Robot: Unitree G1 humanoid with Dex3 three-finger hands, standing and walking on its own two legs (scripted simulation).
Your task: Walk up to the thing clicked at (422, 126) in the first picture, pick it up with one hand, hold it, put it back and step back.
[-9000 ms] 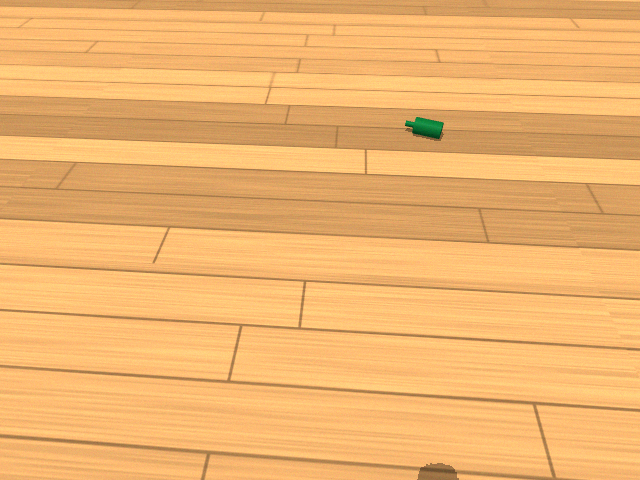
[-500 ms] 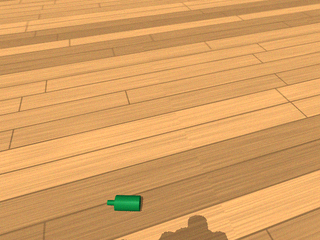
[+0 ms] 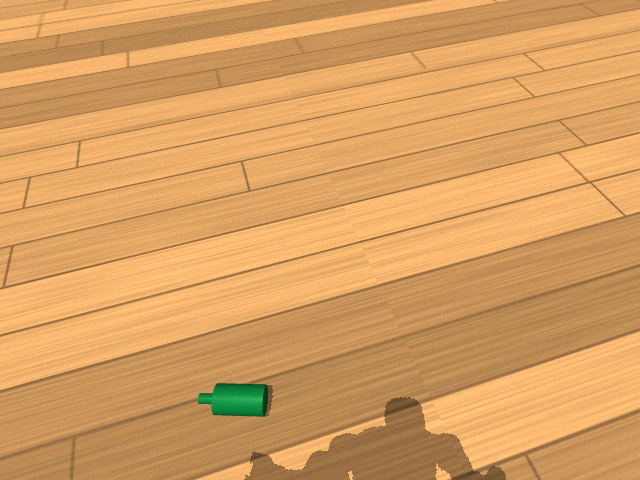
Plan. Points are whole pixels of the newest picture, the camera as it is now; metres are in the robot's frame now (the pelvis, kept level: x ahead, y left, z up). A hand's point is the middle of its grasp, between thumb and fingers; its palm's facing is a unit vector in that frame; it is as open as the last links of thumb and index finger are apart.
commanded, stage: walk up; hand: left
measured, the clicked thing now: (232, 399) +0.43 +0.31 -0.72
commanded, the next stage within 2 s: stand in 1.28 s
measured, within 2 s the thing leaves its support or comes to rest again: neither
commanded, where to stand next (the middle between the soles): +0.04 +0.04 m, yaw +0 degrees
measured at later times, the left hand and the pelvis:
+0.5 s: hand out of the picture +0.11 +0.30 -0.14, palm faces +0.01 -0.92 -0.40, open 7.4 cm; pelvis +0.01 +0.02 +0.00, yaw +1 degrees
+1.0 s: hand out of the picture +0.07 +0.29 -0.14, palm faces -0.01 -0.94 -0.35, open 7.4 cm; pelvis +0.00 +0.03 +0.01, yaw +0 degrees
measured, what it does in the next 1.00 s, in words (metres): steps on the spot: left foot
